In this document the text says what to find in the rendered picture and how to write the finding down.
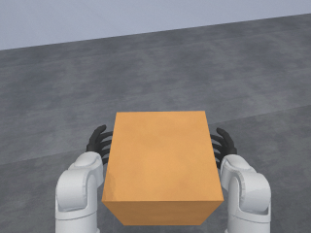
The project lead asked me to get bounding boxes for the left robot forearm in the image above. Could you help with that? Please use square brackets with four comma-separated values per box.
[54, 151, 104, 233]

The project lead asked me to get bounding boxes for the right robot hand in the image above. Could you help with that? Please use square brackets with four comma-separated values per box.
[210, 127, 237, 170]

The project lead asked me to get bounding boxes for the left robot hand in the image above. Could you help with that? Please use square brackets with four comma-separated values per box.
[86, 124, 114, 165]

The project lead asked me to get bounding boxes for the carton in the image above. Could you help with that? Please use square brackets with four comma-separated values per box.
[101, 111, 224, 226]

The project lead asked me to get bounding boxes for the right robot forearm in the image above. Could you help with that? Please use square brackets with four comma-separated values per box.
[220, 154, 271, 233]

